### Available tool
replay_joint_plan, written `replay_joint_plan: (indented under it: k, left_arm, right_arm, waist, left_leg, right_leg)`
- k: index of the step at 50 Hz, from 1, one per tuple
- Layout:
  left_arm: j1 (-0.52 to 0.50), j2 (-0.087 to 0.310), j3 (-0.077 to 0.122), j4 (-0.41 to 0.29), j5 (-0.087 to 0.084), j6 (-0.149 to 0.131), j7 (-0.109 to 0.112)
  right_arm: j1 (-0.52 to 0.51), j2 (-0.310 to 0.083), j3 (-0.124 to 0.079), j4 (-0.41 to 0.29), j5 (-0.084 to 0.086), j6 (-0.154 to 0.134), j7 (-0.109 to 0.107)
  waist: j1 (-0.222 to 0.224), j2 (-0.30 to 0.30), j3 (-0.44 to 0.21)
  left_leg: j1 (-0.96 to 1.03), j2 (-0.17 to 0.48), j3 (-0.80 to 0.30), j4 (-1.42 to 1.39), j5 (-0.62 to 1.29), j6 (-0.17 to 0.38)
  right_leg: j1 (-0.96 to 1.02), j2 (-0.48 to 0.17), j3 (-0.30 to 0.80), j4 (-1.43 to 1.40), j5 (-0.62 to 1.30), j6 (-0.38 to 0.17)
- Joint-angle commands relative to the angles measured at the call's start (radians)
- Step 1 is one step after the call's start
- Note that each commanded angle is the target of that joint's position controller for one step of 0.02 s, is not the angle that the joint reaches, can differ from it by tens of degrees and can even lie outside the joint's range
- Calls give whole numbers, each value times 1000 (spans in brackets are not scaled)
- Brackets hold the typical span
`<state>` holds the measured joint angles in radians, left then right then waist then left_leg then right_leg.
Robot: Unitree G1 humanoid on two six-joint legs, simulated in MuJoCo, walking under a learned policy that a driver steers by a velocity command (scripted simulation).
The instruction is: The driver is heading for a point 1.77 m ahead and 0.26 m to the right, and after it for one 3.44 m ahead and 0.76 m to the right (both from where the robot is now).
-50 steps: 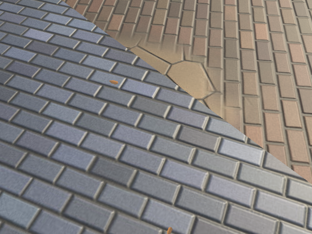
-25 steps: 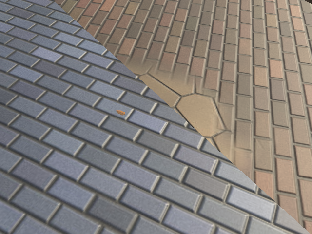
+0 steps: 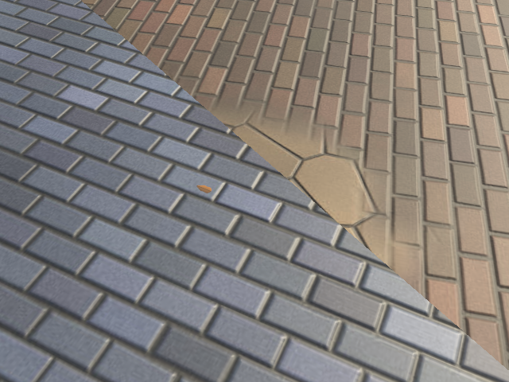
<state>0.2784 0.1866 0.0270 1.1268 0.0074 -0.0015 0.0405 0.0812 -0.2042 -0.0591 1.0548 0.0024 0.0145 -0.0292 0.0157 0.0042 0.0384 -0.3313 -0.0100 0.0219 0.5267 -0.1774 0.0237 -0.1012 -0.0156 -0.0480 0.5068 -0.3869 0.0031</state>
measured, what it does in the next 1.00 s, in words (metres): stands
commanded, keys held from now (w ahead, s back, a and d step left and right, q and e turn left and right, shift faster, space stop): no key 0.58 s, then w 0.02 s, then no key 0.40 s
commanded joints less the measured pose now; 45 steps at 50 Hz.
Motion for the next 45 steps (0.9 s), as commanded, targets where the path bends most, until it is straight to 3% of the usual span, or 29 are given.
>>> replay_joint_plan:
  k: [1,29,30,31,33,37,45]
  left_arm:
    - [72,90,11,-9,1,-9,4]
    - [173,52,6,-14,-2,-23,2]
    - [195,47,5,-5,-3,-22,3]
    - [183,45,4,-8,-4,-22,3]
    - [173,45,3,-15,-2,-26,4]
    - [205,48,5,-11,-4,-31,1]
    - [214,42,3,-15,-4,-23,0]
  right_arm:
    - [-19,-101,-15,-31,-1,-6,-4]
    - [39,-89,0,24,3,-6,-11]
    - [57,-79,3,34,3,-5,-11]
    - [46,-76,4,31,3,-5,-11]
    - [41,-81,4,30,1,-9,-10]
    - [53,-84,5,36,5,-17,-8]
    - [57,-84,6,38,8,-7,-10]
  waist:
    - [-7,-1,-6]
    - [-12,-10,6]
    - [-10,-17,-13]
    - [-15,-23,27]
    - [-17,-19,50]
    - [-10,-8,4]
    - [-10,-14,-7]
  left_leg:
    - [175,61,-71,-69,115,49]
    - [170,53,-69,-68,137,43]
    - [177,40,-54,-64,30,41]
    - [158,36,-54,-67,2,37]
    - [150,42,-61,-68,50,36]
    - [173,49,-64,-44,199,47]
    - [187,50,-62,-35,231,50]
  right_leg:
    - [-199,-37,32,-132,60,-24]
    - [-195,-33,32,-148,105,-30]
    - [-187,-31,31,-163,8,-37]
    - [-217,-36,42,-174,-25,-41]
    - [-229,-36,41,-172,8,-39]
    - [-179,-29,27,-137,163,-27]
    - [-167,-29,26,-132,199,-25]
Keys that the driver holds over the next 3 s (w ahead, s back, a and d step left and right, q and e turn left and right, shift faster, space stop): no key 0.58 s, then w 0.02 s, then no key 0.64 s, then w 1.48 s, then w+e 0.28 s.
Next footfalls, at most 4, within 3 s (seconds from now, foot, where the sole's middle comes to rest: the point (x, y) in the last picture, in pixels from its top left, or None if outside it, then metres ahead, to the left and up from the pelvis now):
2.04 right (316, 373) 0.53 -0.12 -0.77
2.62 left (228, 268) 0.84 0.12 -0.77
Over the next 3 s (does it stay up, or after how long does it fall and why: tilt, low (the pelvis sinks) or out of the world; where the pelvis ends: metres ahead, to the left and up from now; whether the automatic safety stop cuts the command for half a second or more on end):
stays up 0.86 0.03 0.01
